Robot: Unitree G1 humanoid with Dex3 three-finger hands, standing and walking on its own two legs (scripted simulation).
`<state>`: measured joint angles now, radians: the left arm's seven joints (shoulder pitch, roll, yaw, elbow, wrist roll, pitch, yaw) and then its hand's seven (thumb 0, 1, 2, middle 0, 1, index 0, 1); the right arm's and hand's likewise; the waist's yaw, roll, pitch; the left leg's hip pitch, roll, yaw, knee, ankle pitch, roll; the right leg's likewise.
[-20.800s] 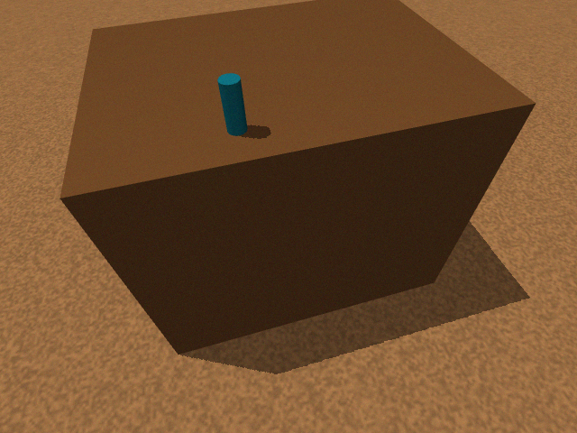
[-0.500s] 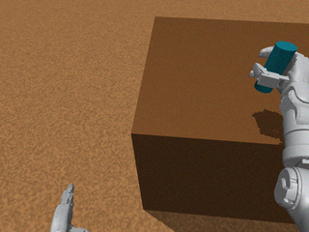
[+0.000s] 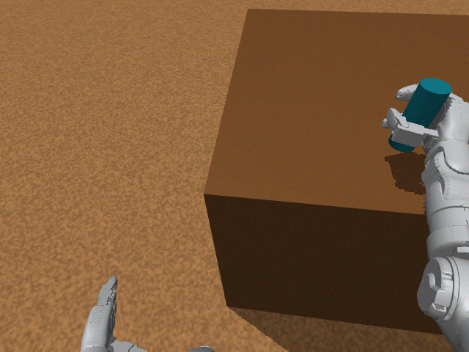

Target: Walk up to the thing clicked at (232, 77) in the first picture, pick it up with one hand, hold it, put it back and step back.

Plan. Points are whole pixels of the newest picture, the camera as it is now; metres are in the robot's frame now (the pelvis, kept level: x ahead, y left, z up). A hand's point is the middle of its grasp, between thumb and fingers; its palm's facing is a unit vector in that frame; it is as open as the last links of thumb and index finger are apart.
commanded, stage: lower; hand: right
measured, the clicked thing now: (416, 117) +0.46 -0.23 +0.15
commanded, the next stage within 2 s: loosen in 0.76 s
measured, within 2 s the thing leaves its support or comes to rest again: rests again in 0.74 s
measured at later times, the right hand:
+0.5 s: hand (398, 131) +0.47 -0.22 +0.12, palm faces +0.22 +0.98 +0.02, open 5.7 cm
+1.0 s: hand (396, 139) +0.47 -0.22 +0.10, palm faces +0.23 +0.97 +0.01, open 5.7 cm
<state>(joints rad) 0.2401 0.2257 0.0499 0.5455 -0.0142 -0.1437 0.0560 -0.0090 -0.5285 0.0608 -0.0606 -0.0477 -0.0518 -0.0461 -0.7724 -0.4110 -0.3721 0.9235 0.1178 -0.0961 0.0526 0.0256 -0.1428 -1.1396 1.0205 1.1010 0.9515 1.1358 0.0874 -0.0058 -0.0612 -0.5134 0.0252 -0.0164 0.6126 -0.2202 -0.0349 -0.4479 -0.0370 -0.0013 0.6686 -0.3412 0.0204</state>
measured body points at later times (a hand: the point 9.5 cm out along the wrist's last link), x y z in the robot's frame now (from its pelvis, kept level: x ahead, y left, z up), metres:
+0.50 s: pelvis +0.00 +0.00 -0.01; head +0.05 -0.01 +0.44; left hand +0.15 +0.26 -0.07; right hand +0.45 -0.27 +0.12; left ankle +0.05 +0.14 -0.72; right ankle +0.00 -0.13 -0.72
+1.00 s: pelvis +0.00 +0.00 -0.02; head +0.06 -0.01 +0.43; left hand +0.15 +0.27 -0.07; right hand +0.45 -0.27 +0.10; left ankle +0.05 +0.14 -0.72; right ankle +0.00 -0.13 -0.72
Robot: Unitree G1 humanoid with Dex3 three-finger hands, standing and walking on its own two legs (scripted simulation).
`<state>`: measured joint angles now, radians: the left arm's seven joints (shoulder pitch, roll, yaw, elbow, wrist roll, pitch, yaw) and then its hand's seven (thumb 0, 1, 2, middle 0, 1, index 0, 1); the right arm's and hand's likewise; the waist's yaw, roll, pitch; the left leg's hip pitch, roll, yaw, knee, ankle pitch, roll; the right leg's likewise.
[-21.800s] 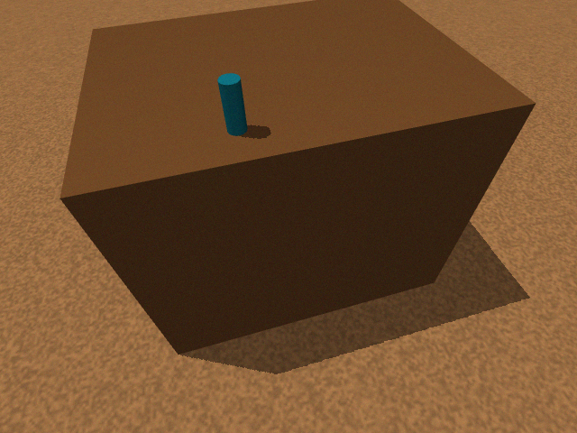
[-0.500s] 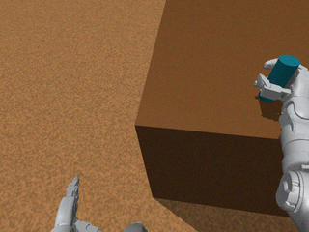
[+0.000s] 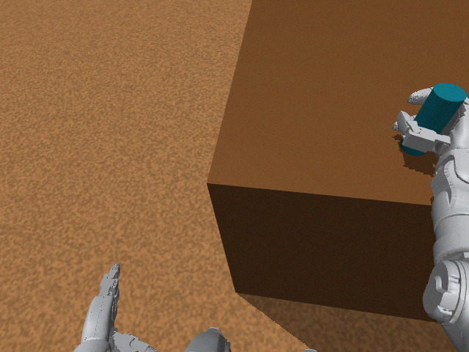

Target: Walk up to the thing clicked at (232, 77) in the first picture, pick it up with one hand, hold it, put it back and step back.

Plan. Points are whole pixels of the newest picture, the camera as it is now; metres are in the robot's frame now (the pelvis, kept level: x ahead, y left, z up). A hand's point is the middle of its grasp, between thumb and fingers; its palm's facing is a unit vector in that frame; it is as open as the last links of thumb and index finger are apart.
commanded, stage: open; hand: right
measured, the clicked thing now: (429, 122) +0.47 -0.24 +0.12
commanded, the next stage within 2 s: withdraw in 0.40 s
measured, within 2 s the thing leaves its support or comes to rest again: neither
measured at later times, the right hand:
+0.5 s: hand (417, 121) +0.47 -0.22 +0.11, palm faces +0.22 +0.98 +0.02, open 13.1 cm
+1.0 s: hand out of the picture +0.45 -0.30 +0.26, palm faces +0.33 +0.94 -0.14, open 17.2 cm
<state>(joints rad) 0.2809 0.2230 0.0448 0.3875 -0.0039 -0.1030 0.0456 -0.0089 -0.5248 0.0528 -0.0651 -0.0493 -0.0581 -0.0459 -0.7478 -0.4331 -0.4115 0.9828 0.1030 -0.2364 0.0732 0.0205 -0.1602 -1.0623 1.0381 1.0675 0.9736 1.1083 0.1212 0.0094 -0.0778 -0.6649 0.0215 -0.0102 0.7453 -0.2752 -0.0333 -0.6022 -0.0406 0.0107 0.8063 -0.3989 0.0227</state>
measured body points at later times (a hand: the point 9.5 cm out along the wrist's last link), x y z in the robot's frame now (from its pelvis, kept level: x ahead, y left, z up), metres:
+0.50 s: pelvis +0.01 -0.01 +0.00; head +0.07 -0.02 +0.44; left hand +0.15 +0.26 -0.05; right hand +0.46 -0.28 +0.12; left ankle +0.05 +0.14 -0.71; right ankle +0.00 -0.13 -0.71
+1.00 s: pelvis +0.01 +0.00 +0.01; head +0.02 +0.01 +0.46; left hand +0.17 +0.25 -0.06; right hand +0.42 -0.35 +0.27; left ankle +0.05 +0.14 -0.71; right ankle +0.00 -0.13 -0.71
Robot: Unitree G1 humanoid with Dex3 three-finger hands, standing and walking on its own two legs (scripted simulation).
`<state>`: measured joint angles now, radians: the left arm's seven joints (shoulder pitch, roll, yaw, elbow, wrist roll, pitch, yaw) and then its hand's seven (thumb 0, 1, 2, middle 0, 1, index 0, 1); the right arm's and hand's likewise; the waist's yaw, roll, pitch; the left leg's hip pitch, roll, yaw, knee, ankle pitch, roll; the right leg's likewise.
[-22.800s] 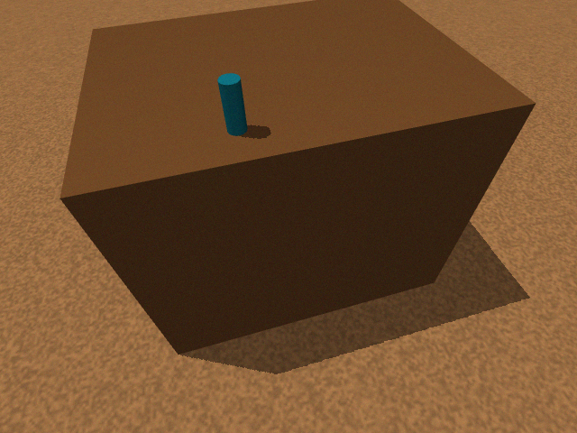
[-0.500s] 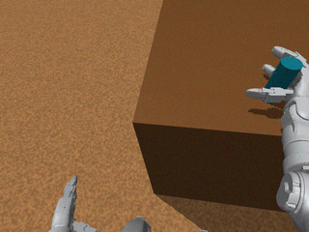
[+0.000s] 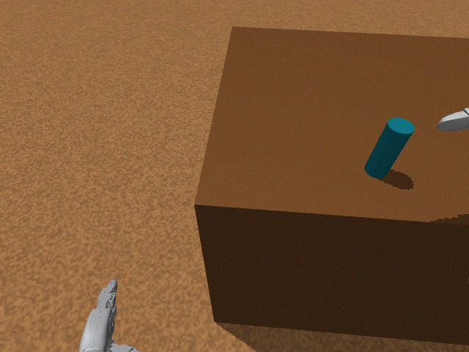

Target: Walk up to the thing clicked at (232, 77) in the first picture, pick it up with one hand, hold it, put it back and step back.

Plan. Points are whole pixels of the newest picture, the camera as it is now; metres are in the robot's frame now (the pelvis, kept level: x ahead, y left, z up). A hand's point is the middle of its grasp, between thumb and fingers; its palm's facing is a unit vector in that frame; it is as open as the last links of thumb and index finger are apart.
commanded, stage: sink last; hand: right
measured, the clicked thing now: (387, 149) +0.46 -0.23 +0.10
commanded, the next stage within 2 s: home in 1.20 s
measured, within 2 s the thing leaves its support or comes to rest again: neither
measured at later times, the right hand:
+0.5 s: hand out of the picture +0.33 -0.32 +0.22, palm faces +0.45 +0.81 -0.38, open 17.5 cm
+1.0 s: hand out of the picture +0.16 -0.24 +0.20, palm faces +0.43 +0.80 -0.42, open 17.5 cm
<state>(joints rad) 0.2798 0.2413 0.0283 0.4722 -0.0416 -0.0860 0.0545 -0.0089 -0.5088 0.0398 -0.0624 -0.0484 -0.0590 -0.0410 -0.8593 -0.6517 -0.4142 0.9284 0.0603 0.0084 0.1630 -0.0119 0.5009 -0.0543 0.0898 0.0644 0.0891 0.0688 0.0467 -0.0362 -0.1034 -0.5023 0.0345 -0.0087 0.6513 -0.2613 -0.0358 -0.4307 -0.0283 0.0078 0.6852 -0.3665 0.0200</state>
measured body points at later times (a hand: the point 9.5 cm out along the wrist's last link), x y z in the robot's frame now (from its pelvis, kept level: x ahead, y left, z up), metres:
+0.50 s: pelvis +0.01 -0.01 +0.01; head +0.00 +0.01 +0.46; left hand +0.17 +0.25 -0.06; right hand +0.30 -0.36 +0.24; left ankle +0.04 +0.14 -0.72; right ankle -0.01 -0.13 -0.72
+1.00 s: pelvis -0.01 +0.01 +0.01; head -0.03 +0.04 +0.46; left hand +0.17 +0.26 -0.06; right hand +0.13 -0.28 +0.22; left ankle +0.04 +0.14 -0.72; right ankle -0.01 -0.13 -0.72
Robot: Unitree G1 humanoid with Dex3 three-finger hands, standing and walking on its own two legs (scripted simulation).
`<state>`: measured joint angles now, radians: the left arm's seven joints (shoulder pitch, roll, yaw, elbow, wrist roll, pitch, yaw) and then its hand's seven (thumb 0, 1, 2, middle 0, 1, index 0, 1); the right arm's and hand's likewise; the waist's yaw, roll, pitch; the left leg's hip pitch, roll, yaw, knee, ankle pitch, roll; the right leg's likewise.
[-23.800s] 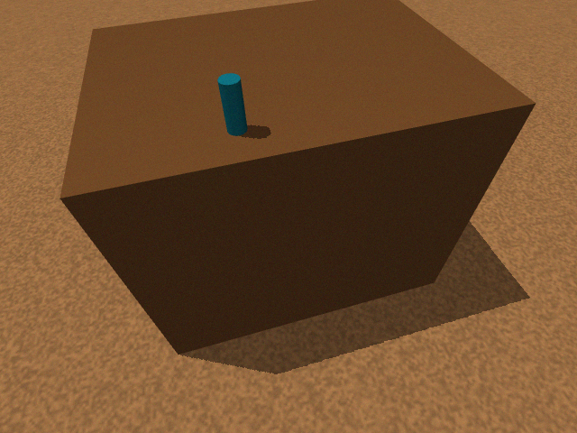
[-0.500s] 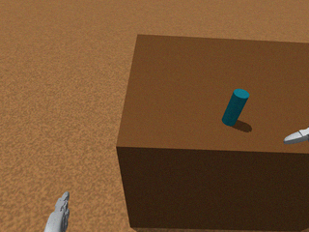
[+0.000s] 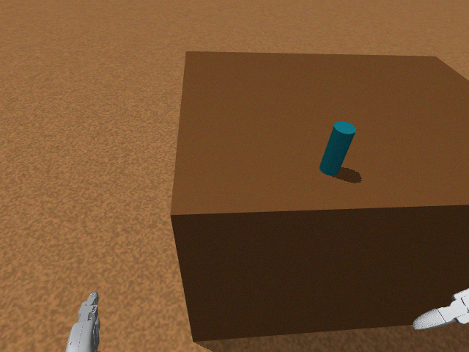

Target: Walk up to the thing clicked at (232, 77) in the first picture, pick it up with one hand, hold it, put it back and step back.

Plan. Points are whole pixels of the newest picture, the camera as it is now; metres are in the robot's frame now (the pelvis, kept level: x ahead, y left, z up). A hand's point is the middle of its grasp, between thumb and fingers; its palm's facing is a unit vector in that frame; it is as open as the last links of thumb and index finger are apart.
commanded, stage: sink last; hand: right
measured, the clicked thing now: (336, 149) +0.48 -0.22 +0.09
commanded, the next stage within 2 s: home in 0.20 s
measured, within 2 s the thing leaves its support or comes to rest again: neither
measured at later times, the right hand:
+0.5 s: hand (438, 265) +0.18 -0.24 +0.15, palm faces +0.34 +0.86 -0.37, open 17.3 cm
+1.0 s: hand (334, 334) +0.17 -0.17 -0.08, palm faces +0.07 +0.98 -0.20, open 17.3 cm
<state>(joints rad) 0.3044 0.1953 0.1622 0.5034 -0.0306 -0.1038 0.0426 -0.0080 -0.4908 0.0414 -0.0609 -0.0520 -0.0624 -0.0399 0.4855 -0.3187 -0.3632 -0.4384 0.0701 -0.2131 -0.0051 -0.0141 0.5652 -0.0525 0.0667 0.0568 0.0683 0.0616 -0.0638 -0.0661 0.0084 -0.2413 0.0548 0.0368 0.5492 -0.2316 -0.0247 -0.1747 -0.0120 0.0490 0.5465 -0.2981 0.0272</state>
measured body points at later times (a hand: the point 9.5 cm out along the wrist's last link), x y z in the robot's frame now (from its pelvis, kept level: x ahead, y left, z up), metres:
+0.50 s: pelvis -0.01 +0.00 +0.01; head -0.03 +0.01 +0.45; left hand +0.17 +0.22 -0.07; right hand +0.16 -0.28 +0.17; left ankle +0.04 +0.13 -0.73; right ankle +0.01 -0.14 -0.73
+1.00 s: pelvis +0.01 +0.00 +0.00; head +0.02 -0.01 +0.45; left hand +0.17 +0.22 -0.09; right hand +0.16 -0.22 -0.07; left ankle +0.04 +0.13 -0.73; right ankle +0.01 -0.14 -0.73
